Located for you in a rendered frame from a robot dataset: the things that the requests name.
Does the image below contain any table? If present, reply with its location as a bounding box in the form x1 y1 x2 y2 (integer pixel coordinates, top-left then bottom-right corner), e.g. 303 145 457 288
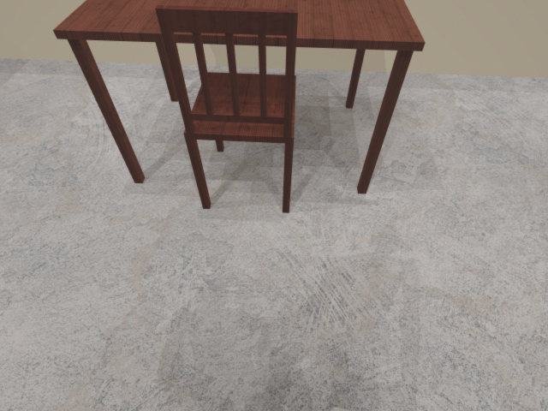
53 0 425 194

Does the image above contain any chair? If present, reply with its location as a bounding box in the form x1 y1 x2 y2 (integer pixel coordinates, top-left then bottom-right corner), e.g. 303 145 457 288
155 5 298 213

